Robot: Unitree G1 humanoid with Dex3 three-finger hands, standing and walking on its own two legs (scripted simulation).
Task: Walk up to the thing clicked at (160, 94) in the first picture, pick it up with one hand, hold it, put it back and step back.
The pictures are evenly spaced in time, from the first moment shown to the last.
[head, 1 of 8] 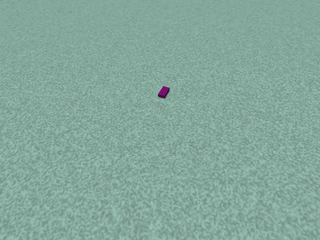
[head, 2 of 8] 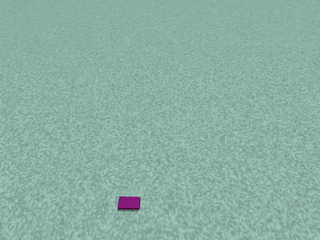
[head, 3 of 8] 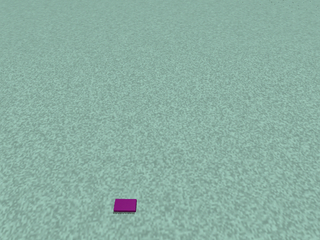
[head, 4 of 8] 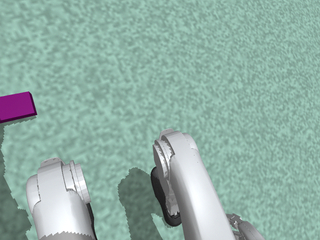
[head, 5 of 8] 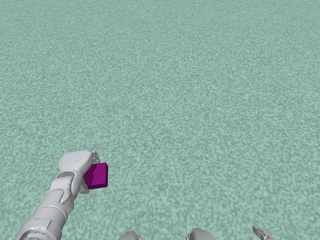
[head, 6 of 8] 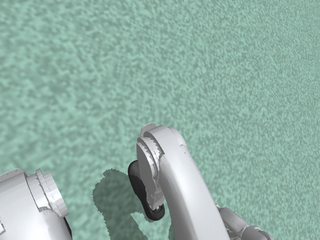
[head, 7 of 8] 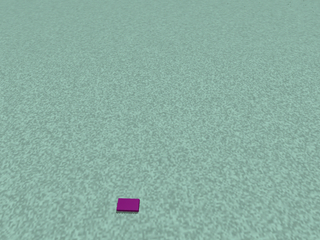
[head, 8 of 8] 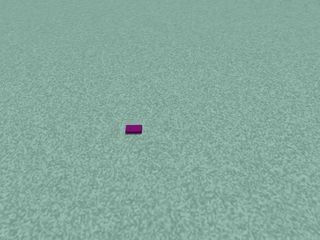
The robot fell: no
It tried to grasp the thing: yes
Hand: left
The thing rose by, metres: 0.68
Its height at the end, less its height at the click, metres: +0.00
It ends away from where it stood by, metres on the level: 0.02
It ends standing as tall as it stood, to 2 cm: yes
